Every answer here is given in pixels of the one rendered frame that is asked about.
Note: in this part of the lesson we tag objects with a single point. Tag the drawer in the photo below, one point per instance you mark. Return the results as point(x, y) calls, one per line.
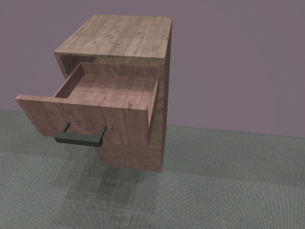
point(121, 97)

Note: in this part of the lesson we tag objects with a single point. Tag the handle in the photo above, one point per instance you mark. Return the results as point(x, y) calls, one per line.
point(79, 139)

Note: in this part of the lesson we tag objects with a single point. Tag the cabinet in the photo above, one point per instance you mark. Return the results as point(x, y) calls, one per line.
point(126, 40)

